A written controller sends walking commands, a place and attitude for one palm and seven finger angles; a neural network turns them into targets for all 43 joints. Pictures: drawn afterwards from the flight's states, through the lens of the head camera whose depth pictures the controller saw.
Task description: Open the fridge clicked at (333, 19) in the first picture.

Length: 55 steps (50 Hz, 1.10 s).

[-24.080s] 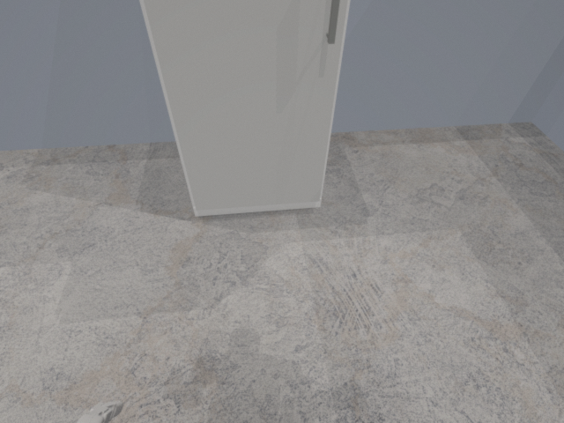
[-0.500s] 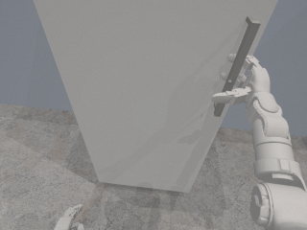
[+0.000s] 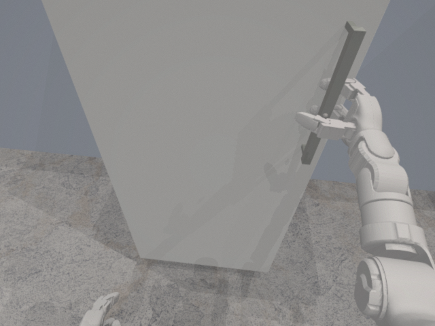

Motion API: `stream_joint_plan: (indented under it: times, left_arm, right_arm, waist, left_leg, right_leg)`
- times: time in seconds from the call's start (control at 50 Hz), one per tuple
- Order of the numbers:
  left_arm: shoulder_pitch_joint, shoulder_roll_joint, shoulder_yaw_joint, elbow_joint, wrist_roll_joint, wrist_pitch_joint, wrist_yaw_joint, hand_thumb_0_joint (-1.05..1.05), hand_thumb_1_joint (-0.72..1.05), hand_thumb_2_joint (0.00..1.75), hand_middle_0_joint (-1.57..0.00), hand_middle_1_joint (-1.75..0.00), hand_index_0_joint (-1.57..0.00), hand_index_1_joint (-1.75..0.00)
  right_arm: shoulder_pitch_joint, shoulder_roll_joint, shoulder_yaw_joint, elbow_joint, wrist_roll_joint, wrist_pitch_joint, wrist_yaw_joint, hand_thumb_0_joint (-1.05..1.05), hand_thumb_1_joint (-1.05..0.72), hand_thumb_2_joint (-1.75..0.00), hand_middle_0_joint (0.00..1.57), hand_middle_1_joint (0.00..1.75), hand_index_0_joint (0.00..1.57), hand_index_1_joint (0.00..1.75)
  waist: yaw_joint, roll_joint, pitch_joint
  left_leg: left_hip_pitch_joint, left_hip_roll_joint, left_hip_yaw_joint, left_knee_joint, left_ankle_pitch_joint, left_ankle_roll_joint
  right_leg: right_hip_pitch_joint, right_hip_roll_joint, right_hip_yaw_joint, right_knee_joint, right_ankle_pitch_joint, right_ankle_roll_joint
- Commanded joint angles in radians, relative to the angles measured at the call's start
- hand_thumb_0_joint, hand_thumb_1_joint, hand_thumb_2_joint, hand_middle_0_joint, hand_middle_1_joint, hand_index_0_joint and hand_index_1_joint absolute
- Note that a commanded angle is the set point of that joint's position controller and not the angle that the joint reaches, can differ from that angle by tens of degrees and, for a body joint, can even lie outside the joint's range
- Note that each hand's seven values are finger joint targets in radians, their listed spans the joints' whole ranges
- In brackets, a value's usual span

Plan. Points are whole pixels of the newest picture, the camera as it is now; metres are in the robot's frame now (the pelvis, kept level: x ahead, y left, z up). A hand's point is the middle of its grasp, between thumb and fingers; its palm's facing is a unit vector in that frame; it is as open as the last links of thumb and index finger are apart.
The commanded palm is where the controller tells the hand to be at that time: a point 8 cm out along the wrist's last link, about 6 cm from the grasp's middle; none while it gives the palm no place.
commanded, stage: grip the handle and tug to test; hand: right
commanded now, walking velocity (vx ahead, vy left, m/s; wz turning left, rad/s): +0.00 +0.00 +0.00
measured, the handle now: (324, 103) +0.49 -0.16 +0.20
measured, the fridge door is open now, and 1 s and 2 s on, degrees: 0 0 21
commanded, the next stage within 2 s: pull the door a little, standing still in 1.02 s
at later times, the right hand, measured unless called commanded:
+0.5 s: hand (323, 114) +0.43 -0.14 +0.21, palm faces +0.04 +1.00 +0.03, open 6.0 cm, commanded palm +0.41 -0.19 +0.21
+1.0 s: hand (320, 117) +0.43 -0.14 +0.21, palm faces +0.06 +1.00 +0.02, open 6.2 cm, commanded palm +0.38 -0.18 +0.21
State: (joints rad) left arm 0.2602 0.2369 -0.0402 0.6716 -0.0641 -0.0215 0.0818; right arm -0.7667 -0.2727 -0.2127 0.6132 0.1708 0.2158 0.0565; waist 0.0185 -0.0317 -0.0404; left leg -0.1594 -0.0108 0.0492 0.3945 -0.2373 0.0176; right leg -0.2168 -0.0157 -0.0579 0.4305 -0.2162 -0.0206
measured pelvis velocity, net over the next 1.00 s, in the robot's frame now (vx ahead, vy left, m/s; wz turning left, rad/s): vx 0.02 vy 0.00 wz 0.03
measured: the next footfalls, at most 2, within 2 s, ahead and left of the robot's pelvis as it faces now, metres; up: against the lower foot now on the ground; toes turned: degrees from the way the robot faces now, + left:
none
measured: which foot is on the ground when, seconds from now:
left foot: down 0.00-1.00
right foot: down 0.00-1.00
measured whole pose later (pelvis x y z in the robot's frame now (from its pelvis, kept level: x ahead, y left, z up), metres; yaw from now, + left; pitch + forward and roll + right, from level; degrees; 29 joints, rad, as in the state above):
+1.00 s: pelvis +0.02 +0.00 +0.00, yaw +2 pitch +0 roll +0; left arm 0.24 0.25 -0.03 0.62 -0.07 0.00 0.06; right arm -0.59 -0.25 -0.23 0.35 0.18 0.29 0.02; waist 0.02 -0.04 -0.05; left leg -0.13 -0.02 0.02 0.38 -0.25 0.02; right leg -0.17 -0.02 -0.08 0.40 -0.23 -0.01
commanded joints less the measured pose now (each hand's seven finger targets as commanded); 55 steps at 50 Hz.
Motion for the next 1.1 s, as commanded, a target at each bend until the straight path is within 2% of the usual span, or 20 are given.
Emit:
stream_joint_plan:
  times: [0.0, 0.04, 0.08, 0.18, 0.2, 0.28, 0.4, 0.48, 0.5, 0.58, 0.6, 0.66, 0.68, 0.7, 0.74, 0.8, 0.88, 0.94, 1.0, 1.08]
  left_arm:
    - [-0.070, 0.132, 0.044, -0.134, -0.001, -0.050, 0.004, 0.00, 0.90, 0.90, -0.20, -0.30, -0.20, -0.30]
    - [-0.070, 0.134, 0.045, -0.136, -0.001, -0.049, 0.003, 0.00, 0.90, 0.90, -0.20, -0.30, -0.20, -0.30]
    - [-0.071, 0.130, 0.046, -0.141, -0.001, -0.052, 0.002, 0.00, 0.90, 0.90, -0.20, -0.30, -0.20, -0.30]
    - [-0.069, 0.135, 0.047, -0.137, -0.002, -0.052, 0.003, 0.00, 0.90, 0.90, -0.20, -0.30, -0.20, -0.30]
    - [-0.062, 0.141, 0.050, -0.135, -0.001, -0.050, 0.003, 0.00, 0.90, 0.90, -0.20, -0.30, -0.20, -0.30]
    - [-0.064, 0.136, 0.047, -0.132, -0.001, -0.050, 0.006, 0.00, 0.90, 0.90, -0.20, -0.30, -0.20, -0.30]
    - [-0.060, 0.138, 0.050, -0.134, 0.002, -0.042, 0.005, 0.00, 0.90, 0.90, -0.20, -0.30, -0.20, -0.30]
    - [-0.070, 0.128, 0.047, -0.142, 0.001, -0.047, 0.000, 0.00, 0.90, 0.90, -0.20, -0.30, -0.20, -0.30]
    - [-0.069, 0.132, 0.049, -0.141, -0.001, -0.046, -0.001, 0.00, 0.90, 0.90, -0.20, -0.30, -0.20, -0.30]
    - [-0.068, 0.136, 0.048, -0.136, 0.001, -0.044, 0.005, 0.00, 0.90, 0.90, -0.20, -0.30, -0.20, -0.30]
    - [-0.071, 0.138, 0.050, -0.141, 0.002, -0.043, 0.004, 0.00, 0.90, 0.90, -0.20, -0.30, -0.20, -0.30]
    - [-0.083, 0.129, 0.045, -0.151, 0.000, -0.043, 0.002, 0.00, 0.90, 0.90, -0.20, -0.30, -0.20, -0.30]
    - [-0.087, 0.128, 0.045, -0.156, 0.001, -0.043, -0.001, 0.00, 0.90, 0.90, -0.20, -0.30, -0.20, -0.30]
    - [-0.091, 0.132, 0.050, -0.164, 0.001, -0.043, -0.004, 0.00, 0.90, 0.90, -0.20, -0.30, -0.20, -0.30]
    - [-0.105, 0.126, 0.044, -0.173, -0.001, -0.041, -0.008, 0.00, 0.90, 0.90, -0.20, -0.30, -0.20, -0.30]
    - [-0.118, 0.128, 0.051, -0.189, -0.002, -0.042, -0.015, 0.00, 0.90, 0.90, -0.20, -0.30, -0.20, -0.30]
    - [-0.139, 0.126, 0.048, -0.198, -0.004, -0.033, -0.017, 0.00, 0.90, 0.90, -0.20, -0.30, -0.20, -0.30]
    - [-0.156, 0.121, 0.049, -0.214, -0.002, -0.031, -0.024, 0.00, 0.90, 0.90, -0.20, -0.30, -0.20, -0.30]
    - [-0.166, 0.121, 0.051, -0.217, -0.001, -0.024, -0.030, 0.00, 0.90, 0.90, -0.20, -0.30, -0.20, -0.30]
    - [-0.176, 0.115, 0.051, -0.220, 0.004, -0.021, -0.033, 0.00, 0.90, 0.90, -0.20, -0.30, -0.20, -0.30]
  right_arm:
    - [-0.510, -0.176, -0.025, -0.228, 0.005, -0.078, -0.001, 0.00, -0.48, -0.72, 0.41, 1.34, 0.41, 1.34]
    - [-0.502, -0.205, -0.050, -0.236, 0.004, -0.079, 0.000, 0.00, -0.57, -0.76, 0.42, 1.35, 0.42, 1.35]
    - [-0.524, -0.176, -0.027, -0.273, 0.006, -0.084, 0.002, 0.00, -0.67, -0.80, 0.43, 1.37, 0.43, 1.37]
    - [-0.490, -0.175, -0.030, -0.241, 0.010, -0.075, 0.004, 0.00, -0.90, -0.90, 0.45, 1.40, 0.45, 1.40]
    - [-0.480, -0.207, -0.053, -0.228, 0.011, -0.077, 0.002, 0.00, -0.90, -0.90, 0.45, 1.40, 0.45, 1.40]
    - [-0.502, -0.203, -0.049, -0.219, 0.001, -0.065, 0.000, 0.00, -0.90, -0.90, 0.45, 1.40, 0.45, 1.40]
    - [-0.483, -0.232, -0.075, -0.220, -0.003, -0.066, -0.011, 0.00, -0.90, -0.90, 0.45, 1.40, 0.45, 1.40]
    - [-0.502, -0.162, -0.020, -0.272, -0.002, -0.071, -0.012, 0.00, -0.90, -0.90, 0.45, 1.40, 0.45, 1.40]
    - [-0.484, -0.166, -0.022, -0.261, -0.001, -0.074, -0.014, 0.00, -0.90, -0.90, 0.45, 1.40, 0.45, 1.40]
    - [-0.507, -0.194, -0.041, -0.251, -0.002, -0.066, -0.011, 0.00, -0.90, -0.90, 0.45, 1.40, 0.45, 1.40]
    - [-0.472, -0.198, -0.052, -0.241, 0.002, -0.067, -0.010, 0.00, -0.90, -0.90, 0.45, 1.40, 0.45, 1.40]
    - [-0.458, -0.193, -0.053, -0.289, 0.004, -0.069, -0.004, 0.00, -0.90, -0.90, 0.45, 1.40, 0.45, 1.40]
    - [-0.436, -0.175, -0.043, -0.304, 0.009, -0.069, 0.000, 0.00, -0.90, -0.90, 0.45, 1.40, 0.45, 1.40]
    - [-0.387, -0.203, -0.071, -0.322, 0.011, -0.073, 0.000, 0.00, -0.90, -0.90, 0.45, 1.40, 0.45, 1.40]
    - [-0.391, -0.180, -0.048, -0.382, 0.012, -0.071, 0.004, 0.00, -0.90, -0.90, 0.45, 1.40, 0.45, 1.40]
    - [-0.294, -0.174, -0.059, -0.440, 0.018, -0.064, 0.004, 0.00, -0.90, -0.90, 0.45, 1.40, 0.45, 1.40]
    - [-0.281, -0.144, -0.030, -0.530, 0.017, -0.028, 0.006, 0.00, -0.90, -0.90, 0.45, 1.40, 0.45, 1.40]
    - [-0.202, -0.141, -0.039, -0.620, 0.017, -0.005, -0.001, 0.00, -0.90, -0.90, 0.45, 1.40, 0.45, 1.40]
    - [-0.126, -0.098, -0.007, -0.664, 0.020, 0.024, 0.000, 0.00, -0.90, -0.90, 0.45, 1.40, 0.45, 1.40]
    - [-0.098, -0.084, 0.003, -0.756, 0.017, 0.058, -0.006, 0.00, -0.90, -0.90, 0.45, 1.40, 0.45, 1.40]
  waist:
    - [0.002, 0.037, -0.276]
    - [-0.006, 0.038, -0.299]
    - [-0.001, 0.009, -0.314]
    - [0.001, 0.057, -0.287]
    - [-0.003, 0.088, -0.282]
    - [-0.003, 0.023, -0.278]
    - [-0.008, 0.059, -0.288]
    - [-0.004, 0.010, -0.306]
    - [-0.002, 0.044, -0.300]
    - [0.000, 0.058, -0.295]
    - [-0.009, 0.080, -0.291]
    - [-0.020, 0.029, -0.317]
    - [-0.021, 0.038, -0.321]
    - [-0.036, 0.056, -0.339]
    - [-0.034, 0.017, -0.343]
    - [-0.049, 0.061, -0.354]
    - [-0.043, 0.031, -0.336]
    - [-0.062, -0.012, -0.371]
    - [-0.060, 0.026, -0.360]
    - [-0.059, 0.020, -0.375]
  left_leg:
    - [0.006, -0.003, -0.024, -0.039, 0.288, 0.008]
    - [0.023, -0.002, -0.027, -0.033, 0.307, 0.010]
    - [0.015, -0.004, -0.025, -0.028, 0.320, 0.012]
    - [0.012, -0.006, -0.024, -0.032, 0.319, 0.007]
    - [0.021, -0.006, -0.022, -0.038, 0.303, 0.005]
    - [0.001, -0.004, -0.026, -0.036, 0.289, 0.010]
    - [0.025, -0.003, -0.024, -0.036, 0.308, 0.007]
    - [0.010, -0.006, -0.021, -0.027, 0.318, 0.012]
    - [0.012, -0.007, -0.022, -0.032, 0.315, 0.009]
    - [0.018, -0.006, -0.025, -0.034, 0.308, 0.008]
    - [0.030, -0.005, -0.026, -0.039, 0.311, 0.005]
    - [0.048, -0.003, -0.026, -0.030, 0.340, 0.011]
    - [0.059, -0.003, -0.025, -0.025, 0.362, 0.011]
    - [0.082, -0.003, -0.025, -0.023, 0.379, 0.011]
    - [0.094, -0.001, -0.025, -0.017, 0.412, 0.012]
    - [0.113, -0.005, -0.020, -0.009, 0.451, 0.011]
    - [0.101, -0.005, -0.018, -0.009, 0.468, 0.011]
    - [0.127, -0.003, -0.019, 0.004, 0.524, 0.014]
    - [0.130, -0.004, -0.013, 0.007, 0.571, 0.008]
    - [0.133, -0.003, -0.011, 0.020, 0.630, 0.005]
  right_leg:
    - [0.173, 0.001, 0.049, -0.018, 0.248, -0.031]
    - [0.174, 0.002, 0.051, -0.018, 0.262, -0.029]
    - [0.197, 0.002, 0.052, -0.013, 0.283, -0.027]
    - [0.177, -0.001, 0.049, -0.016, 0.270, -0.030]
    - [0.164, -0.004, 0.049, -0.019, 0.256, -0.031]
    - [0.172, -0.002, 0.050, -0.019, 0.253, -0.028]
    - [0.161, -0.003, 0.045, -0.018, 0.269, -0.030]
    - [0.194, -0.003, 0.052, -0.014, 0.292, -0.024]
    - [0.192, -0.005, 0.050, -0.011, 0.291, -0.028]
    - [0.177, -0.002, 0.051, -0.020, 0.266, -0.029]
    - [0.169, -0.002, 0.045, -0.019, 0.264, -0.033]
    - [0.185, 0.002, 0.045, -0.019, 0.290, -0.029]
    - [0.186, 0.002, 0.044, -0.018, 0.306, -0.030]
    - [0.187, 0.000, 0.039, -0.015, 0.322, -0.031]
    - [0.195, 0.004, 0.035, -0.016, 0.346, -0.029]
    - [0.208, -0.004, 0.034, -0.011, 0.395, -0.029]
    - [0.226, -0.003, 0.031, -0.014, 0.412, -0.026]
    - [0.252, -0.003, 0.032, -0.005, 0.495, -0.022]
    - [0.262, -0.008, 0.025, 0.004, 0.543, -0.021]
    - [0.287, -0.007, 0.028, 0.014, 0.615, -0.020]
